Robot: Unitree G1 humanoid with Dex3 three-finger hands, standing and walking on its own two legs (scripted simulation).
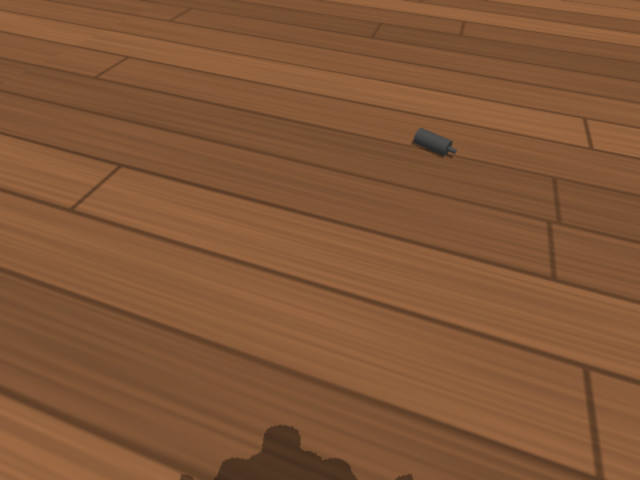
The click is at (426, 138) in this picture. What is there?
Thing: lying bottle
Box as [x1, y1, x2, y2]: [413, 128, 456, 155]
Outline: 414,136 414,142 440,154 445,155 448,151 454,153 456,150 450,146 452,141 422,128 419,128
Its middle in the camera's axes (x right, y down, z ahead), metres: +0.64 -0.50 +2.12
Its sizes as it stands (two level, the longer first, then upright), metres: 0.232 0.089 0.089
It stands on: the floor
